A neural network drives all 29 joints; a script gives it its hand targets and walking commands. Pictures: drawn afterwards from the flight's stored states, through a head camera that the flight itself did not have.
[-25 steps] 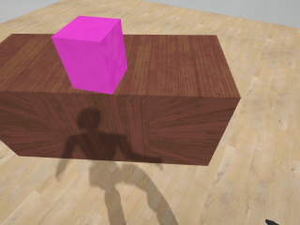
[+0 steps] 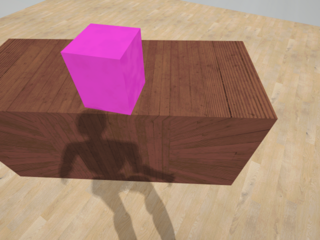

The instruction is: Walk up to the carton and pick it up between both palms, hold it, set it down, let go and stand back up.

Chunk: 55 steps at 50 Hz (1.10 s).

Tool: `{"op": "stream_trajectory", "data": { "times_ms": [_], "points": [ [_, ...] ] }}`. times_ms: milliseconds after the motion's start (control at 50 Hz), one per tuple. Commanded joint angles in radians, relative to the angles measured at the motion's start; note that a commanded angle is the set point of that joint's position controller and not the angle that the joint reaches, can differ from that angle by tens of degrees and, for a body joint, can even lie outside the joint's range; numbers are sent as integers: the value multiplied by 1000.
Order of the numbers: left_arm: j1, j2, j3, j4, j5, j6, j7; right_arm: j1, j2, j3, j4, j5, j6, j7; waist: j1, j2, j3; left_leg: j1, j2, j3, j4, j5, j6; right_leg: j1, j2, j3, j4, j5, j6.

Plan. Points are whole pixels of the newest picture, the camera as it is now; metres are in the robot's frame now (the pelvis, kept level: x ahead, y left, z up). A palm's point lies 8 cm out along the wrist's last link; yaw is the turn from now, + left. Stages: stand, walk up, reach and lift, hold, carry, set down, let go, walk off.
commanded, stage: walk up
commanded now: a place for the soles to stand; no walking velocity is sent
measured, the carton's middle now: (110, 70) +0.73 +0.19 +0.02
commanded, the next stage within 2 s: none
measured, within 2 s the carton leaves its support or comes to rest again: neither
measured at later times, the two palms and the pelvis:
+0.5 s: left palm out of the picture +0.12 +0.43 -0.09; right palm out of the picture +0.10 -0.24 -0.10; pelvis +0.07 +0.09 -0.01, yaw +1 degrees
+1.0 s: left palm out of the picture +0.23 +0.46 -0.07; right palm (240, 211) +0.23 -0.21 -0.11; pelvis +0.16 +0.12 -0.01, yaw -3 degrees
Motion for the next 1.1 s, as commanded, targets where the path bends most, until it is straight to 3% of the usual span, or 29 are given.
{"op": "stream_trajectory", "data": {
  "times_ms": [0, 20, 40, 60, 100, 180, 260, 300, 360, 380, 400, 420, 440, 480, 520, 600, 620, 680, 720, 740, 760, 780, 840, 900, 960, 1000, 1040, 1060, 1080],
  "points": [
    [323, 223, 110, 32, -7, -20, 37, -79, -132, -33, -156, -6, -11, -7, 101, -77, -182, -236, 67, -83, 364, 350, -91, 643, -167, 249, -188, 214, -114],
    [336, 284, 132, 17, -3, -17, 46, -42, -110, -20, -153, -13, -3, 1, 85, -180, -228, -415, 2, -76, 505, -196, -119, 729, -434, 605, -236, 93, -207],
    [226, 296, 120, -5, -3, -15, 46, -47, -201, -43, -143, -36, 17, -8, 39, -30, -126, -459, 85, -153, 567, -204, -104, 562, -473, 672, -291, -257, -234],
    [135, 309, 120, -26, -3, -12, 46, -31, -242, -55, -129, -38, 25, 6, 22, -10, -61, -434, 95, -159, 559, -198, -95, 409, -486, 685, -362, -451, -261],
    [44, 296, 110, -41, 0, -14, 35, 2, -248, -60, -98, -39, 36, 12, -28, -52, 80, -381, 110, -170, 546, -173, -82, 184, -423, 553, -390, -490, -210],
    [52, 259, 109, -53, 17, -22, 19, 10, -205, -65, -62, -33, 30, 37, -25, -209, 152, -335, 114, -103, 476, -42, -92, 71, -257, 321, -368, -364, -162],
    [53, 301, 142, -66, 25, -18, -7, -53, -187, -60, -72, -34, 20, 43, 16, -220, 47, -277, 129, -31, 270, -127, -111, 180, -259, 255, -288, -280, -189],
    [24, 300, 134, -76, 31, -6, -18, -12, -213, -72, -58, -24, 13, 36, -3, -253, 9, -170, 121, -19, 181, -144, -100, 135, -242, 247, -252, -299, -167],
    [-74, 234, 113, -101, 25, 20, -24, 166, -205, -85, 17, -39, -10, 8, -117, -51, -24, 113, 61, 55, -127, 56, -95, 15, -154, 117, 90, -265, -105],
    [-79, 169, 91, -115, 22, 24, -18, 236, -239, -101, 45, -52, -19, -8, -147, 149, -16, 175, 81, -96, -207, -52, -90, -130, -72, 51, 307, -300, -71],
    [-62, 103, 62, -124, 13, 24, -15, 254, -325, -118, 24, -68, -21, -16, -158, 270, 19, 237, 228, -388, -253, -290, -48, -360, 48, 58, 530, -338, -27],
    [-52, 128, 63, -109, -7, 32, -1, 126, -343, -109, -39, -67, -26, -21, -113, 210, 90, 30, 361, -651, -438, -572, -8, -384, 32, 124, 577, -216, -11],
    [-27, 196, 81, -91, 0, 33, -4, 10, -395, -114, -61, -43, -26, -20, -67, 189, 140, -52, 426, -698, -458, -703, 92, -348, -46, 189, 560, -161, -17],
    [9, 235, 98, -44, 0, 28, -15, -54, -309, -80, -78, -36, -27, -15, -1, 43, 228, -99, 342, -534, -386, -563, 90, -300, -64, 169, 541, -90, -5],
    [95, 199, 97, -16, 9, 17, -34, -39, -278, -74, -94, -35, -35, -11, -7, 133, 150, -37, 281, -355, -306, -370, 111, -215, -71, 90, 413, -64, 5],
    [25, 164, 82, -64, 12, 8, -51, 24, -282, -81, -99, -30, -36, -10, -70, 148, 40, 145, 268, -271, -186, -98, 139, -128, -63, 45, 173, -67, 23],
    [21, 141, 81, -66, 5, -3, -48, 21, -268, -69, -114, -30, -32, -11, -63, 180, 17, 140, 251, -263, -144, -43, 145, -97, -34, 33, 94, -86, 13],
    [183, 137, 80, -21, 6, -28, -23, -36, -230, -54, -116, -16, -16, -7, 23, 90, -70, -18, 203, -140, 90, 224, 87, 260, 4, -18, -136, 139, 5],
    [266, 222, 108, 0, 20, -33, 2, -12, -120, -10, -125, -1, -17, -15, 62, -109, -150, -231, 98, -57, 348, 104, -11, 492, -138, 246, -138, 222, -51],
    [237, 265, 109, -32, 22, -30, 9, 7, -79, -1, -130, -2, -16, -14, 33, -217, -145, -392, 14, -36, 459, -182, -58, 554, -379, 636, -216, 264, -110],
    [173, 277, 109, -48, 19, -20, 8, -45, -203, -29, -119, -13, -1, -32, 34, -85, -101, -398, 62, -95, 503, -251, -78, 458, -424, 691, -244, 118, -222],
    [161, 311, 110, -39, 5, -20, 6, -45, -239, -47, -125, -22, 10, -32, 29, -75, -33, -424, 101, -135, 522, -254, -68, 364, -421, 659, -255, -45, -226],
    [95, 255, 101, -64, 7, -27, 6, -28, -200, -41, -74, -15, 7, -20, -3, -137, 119, -419, 157, -122, 485, -132, -74, 226, -323, 454, -258, -7, -220],
    [119, 241, 93, -61, 16, -24, 1, -58, -183, -41, -67, -13, 3, -14, 16, -130, 27, -334, 121, -60, 381, -136, -82, 249, -266, 342, -173, 329, -207],
    [88, 229, 90, -80, 22, -6, -4, -72, -163, -32, -71, -2, -5, -24, 22, -285, -36, -253, 92, -31, 243, -127, -96, 293, -227, 291, -82, 549, -200],
    [53, 206, 76, -92, 18, 13, -8, -99, -155, -26, -72, -1, -21, -38, 24, -271, -42, -184, 79, 3, 101, -104, -90, 271, -197, 245, -23, 540, -188],
    [-21, 185, 61, -103, 0, 35, -8, 18, -144, -32, -10, -19, -34, -56, -46, -151, -76, 30, 33, 50, -157, 180, -69, 146, -160, 196, 154, 430, -126],
    [-35, 116, 44, -126, -8, 36, -3, 62, -197, -48, 15, -31, -45, -68, -72, -10, -91, 134, 136, -103, -241, 257, -53, 64, -114, 174, 296, 279, -56],
    [-21, 54, 13, -132, -16, 44, 2, 25, -290, -61, 1, -42, -50, -72, -42, 199, -76, 204, 329, -402, -220, 364, -31, -153, 16, 121, 339, -150, 6]
  ]
}}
